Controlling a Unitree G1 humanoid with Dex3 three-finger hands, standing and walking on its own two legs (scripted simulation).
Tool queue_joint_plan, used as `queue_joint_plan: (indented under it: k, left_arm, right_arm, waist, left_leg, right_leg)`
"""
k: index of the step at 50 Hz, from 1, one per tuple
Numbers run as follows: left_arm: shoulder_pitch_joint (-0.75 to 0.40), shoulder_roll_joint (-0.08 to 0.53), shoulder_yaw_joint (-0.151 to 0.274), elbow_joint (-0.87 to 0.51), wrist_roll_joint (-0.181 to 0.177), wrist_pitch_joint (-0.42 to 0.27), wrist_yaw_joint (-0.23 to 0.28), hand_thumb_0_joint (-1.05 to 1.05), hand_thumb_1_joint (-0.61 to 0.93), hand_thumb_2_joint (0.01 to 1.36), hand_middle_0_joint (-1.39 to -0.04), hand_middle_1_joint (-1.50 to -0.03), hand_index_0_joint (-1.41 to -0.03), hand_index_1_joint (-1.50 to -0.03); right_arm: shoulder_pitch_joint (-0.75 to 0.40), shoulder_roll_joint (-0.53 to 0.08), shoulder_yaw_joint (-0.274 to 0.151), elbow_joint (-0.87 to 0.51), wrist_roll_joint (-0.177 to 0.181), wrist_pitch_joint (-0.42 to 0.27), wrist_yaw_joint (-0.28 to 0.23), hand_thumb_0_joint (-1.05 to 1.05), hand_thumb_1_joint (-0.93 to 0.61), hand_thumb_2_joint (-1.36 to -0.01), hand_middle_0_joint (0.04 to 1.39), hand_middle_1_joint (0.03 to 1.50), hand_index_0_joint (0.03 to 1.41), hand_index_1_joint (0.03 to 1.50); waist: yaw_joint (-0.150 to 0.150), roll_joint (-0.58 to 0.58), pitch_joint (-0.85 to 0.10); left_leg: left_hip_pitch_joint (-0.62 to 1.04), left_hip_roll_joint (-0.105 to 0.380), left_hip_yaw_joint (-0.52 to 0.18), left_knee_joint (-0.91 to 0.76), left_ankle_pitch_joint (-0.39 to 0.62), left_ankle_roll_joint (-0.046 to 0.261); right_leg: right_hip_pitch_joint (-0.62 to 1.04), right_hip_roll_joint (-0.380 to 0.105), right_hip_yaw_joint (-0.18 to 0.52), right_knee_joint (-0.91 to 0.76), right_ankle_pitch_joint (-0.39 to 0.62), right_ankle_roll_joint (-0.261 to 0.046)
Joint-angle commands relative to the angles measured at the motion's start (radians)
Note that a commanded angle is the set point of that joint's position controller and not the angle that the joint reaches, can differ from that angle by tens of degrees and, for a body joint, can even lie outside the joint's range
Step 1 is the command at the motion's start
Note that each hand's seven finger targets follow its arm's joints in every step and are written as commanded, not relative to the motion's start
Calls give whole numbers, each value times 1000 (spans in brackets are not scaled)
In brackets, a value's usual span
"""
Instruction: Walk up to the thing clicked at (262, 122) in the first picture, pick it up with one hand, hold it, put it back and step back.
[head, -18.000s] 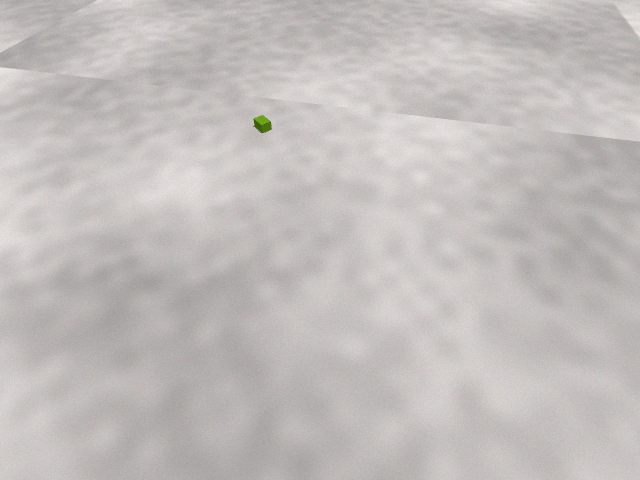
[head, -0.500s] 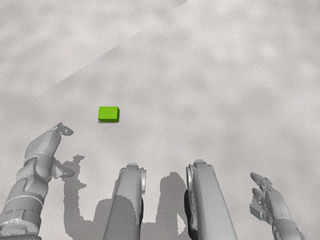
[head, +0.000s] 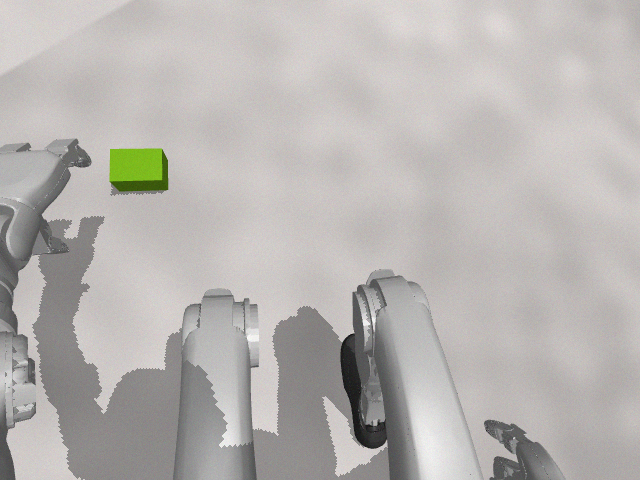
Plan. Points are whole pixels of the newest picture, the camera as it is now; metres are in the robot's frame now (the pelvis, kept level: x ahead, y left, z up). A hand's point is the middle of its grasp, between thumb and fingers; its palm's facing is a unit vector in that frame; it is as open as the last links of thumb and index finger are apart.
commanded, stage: rise first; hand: left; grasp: from above
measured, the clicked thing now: (140, 170) +0.58 +0.28 -0.35
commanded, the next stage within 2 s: none
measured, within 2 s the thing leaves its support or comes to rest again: neither
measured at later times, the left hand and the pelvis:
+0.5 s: hand (69, 188) +0.48 +0.33 -0.20, palm faces -0.47 -0.03 -0.88, open 13.0 cm; pelvis +0.01 +0.00 -0.03, yaw -2 degrees
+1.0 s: hand (82, 177) +0.51 +0.33 -0.22, palm faces -0.47 -0.03 -0.88, open 12.7 cm; pelvis +0.01 +0.01 -0.04, yaw -4 degrees
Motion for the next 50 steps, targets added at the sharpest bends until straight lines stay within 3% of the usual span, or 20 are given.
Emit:
queue_joint_plan:
  k: [1,8,10,11,13,14,20,27,30,42,43,45,50]
  left_arm:
    - [-337,320,41,-50,45,2,89,0,-293,818,-296,-713,-283,-728]
    - [-411,346,17,14,111,2,112,0,-314,825,-263,-753,-260,-757]
    - [-442,375,25,6,121,-4,115,0,-309,821,-255,-764,-257,-762]
    - [-420,358,21,34,120,-2,115,0,-319,829,-253,-768,-253,-769]
    - [-442,354,21,36,115,-7,121,0,-328,835,-257,-767,-252,-772]
    - [-454,380,33,32,111,-9,126,0,-313,821,-256,-771,-258,-769]
    - [-487,429,52,63,140,-8,150,0,-326,831,-271,-764,-262,-774]
    - [-476,434,45,95,143,7,162,0,-330,830,-285,-746,-270,-762]
    - [-511,453,45,94,138,15,162,0,-305,808,-299,-745,-290,-755]
    - [-524,478,32,111,123,21,148,0,-289,794,-304,-758,-302,-760]
    - [-521,489,38,114,121,23,148,0,-352,871,-332,-700,-280,-754]
    - [-545,489,38,88,116,20,149,0,-281,795,-321,-743,-312,-753]
    - [-520,492,29,113,122,23,142,0,-267,784,-342,-729,-330,-742]
  right_arm:
    - [167,-242,-62,-28,-11,14,-7,0,-897,-902,200,300,200,300]
    - [176,-260,-48,-24,-38,32,8,0,-899,-901,200,300,200,300]
    - [186,-266,-41,-27,-44,36,12,0,-898,-900,200,300,200,300]
    - [194,-264,-36,-27,-51,39,15,0,-899,-901,200,300,200,300]
    - [198,-265,-30,-29,-57,40,19,0,-900,-902,200,300,200,300]
    - [195,-269,-26,-30,-59,39,21,0,-900,-901,200,300,200,300]
    - [212,-269,-5,-32,-73,46,29,0,-905,-904,200,300,200,300]
    - [228,-276,11,-41,-85,48,37,0,-905,-903,200,300,200,300]
    - [224,-274,15,-46,-81,51,35,0,-906,-903,200,300,200,300]
    - [221,-289,45,-57,-84,58,35,0,-905,-903,200,300,200,300]
    - [226,-293,46,-56,-84,59,33,0,-906,-901,200,300,200,300]
    - [225,-297,48,-61,-82,60,34,0,-906,-902,200,300,200,300]
    - [234,-291,59,-67,-81,65,36,0,-907,-903,200,300,200,300]
  waist:
    - [-21,263,-637]
    - [-51,314,-632]
    - [-68,328,-655]
    - [-73,312,-647]
    - [-81,328,-637]
    - [-84,335,-645]
    - [-97,352,-651]
    - [-116,365,-641]
    - [-122,346,-638]
    - [-143,372,-613]
    - [-142,361,-614]
    - [-144,395,-614]
    - [-154,388,-605]
  left_leg:
    - [522,21,46,-300,157,28]
    - [535,25,26,-267,189,19]
    - [554,26,20,-244,233,20]
    - [564,26,15,-239,254,19]
    - [550,27,14,-231,253,18]
    - [559,30,7,-226,260,18]
    - [495,26,40,-189,254,29]
    - [492,29,37,-171,286,31]
    - [442,26,53,-157,252,42]
    - [437,33,33,-138,265,36]
    - [446,34,32,-138,267,38]
    - [455,38,24,-147,272,29]
    - [437,35,30,-135,278,34]
  right_leg:
    - [238,-6,-102,-158,86,-87]
    - [185,-15,-108,-119,107,-81]
    - [194,-12,-110,-110,133,-78]
    - [191,-15,-111,-111,139,-75]
    - [183,-14,-113,-102,143,-75]
    - [178,-12,-116,-95,143,-75]
    - [224,0,-117,-90,169,-74]
    - [224,3,-130,-80,194,-74]
    - [254,11,-127,-89,192,-73]
    - [226,12,-134,-66,198,-74]
    - [225,11,-134,-71,199,-72]
    - [211,9,-136,-61,200,-75]
    - [240,14,-140,-62,208,-75]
